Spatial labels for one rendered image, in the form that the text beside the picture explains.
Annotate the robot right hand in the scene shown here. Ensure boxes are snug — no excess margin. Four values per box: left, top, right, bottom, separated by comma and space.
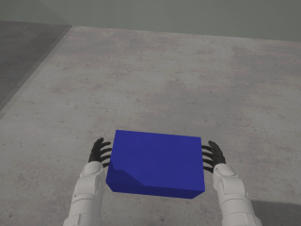
201, 140, 227, 173

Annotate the carton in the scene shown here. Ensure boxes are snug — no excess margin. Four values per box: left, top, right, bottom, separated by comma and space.
105, 130, 205, 200

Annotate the right robot forearm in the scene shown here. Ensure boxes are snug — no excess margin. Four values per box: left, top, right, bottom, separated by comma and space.
213, 163, 262, 226

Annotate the robot left hand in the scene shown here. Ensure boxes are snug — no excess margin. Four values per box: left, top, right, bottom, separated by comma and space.
88, 137, 112, 168

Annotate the left robot forearm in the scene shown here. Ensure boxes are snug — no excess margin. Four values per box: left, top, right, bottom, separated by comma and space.
63, 161, 106, 226

